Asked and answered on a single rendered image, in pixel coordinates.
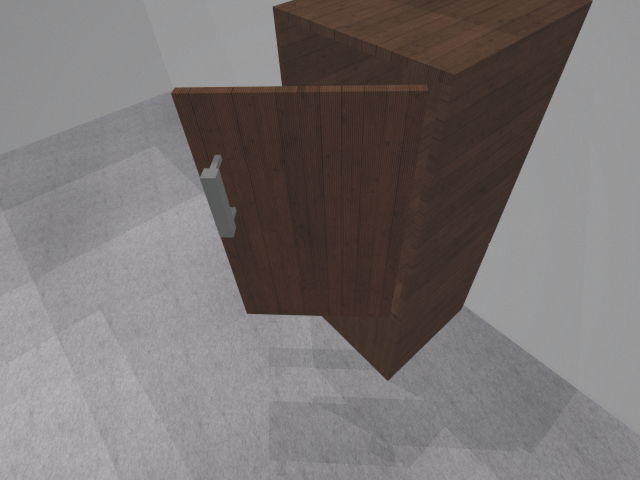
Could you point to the cupboard door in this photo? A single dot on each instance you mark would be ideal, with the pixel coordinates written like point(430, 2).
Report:
point(321, 178)

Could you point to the handle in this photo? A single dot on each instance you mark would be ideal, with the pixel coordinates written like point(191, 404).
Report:
point(214, 189)

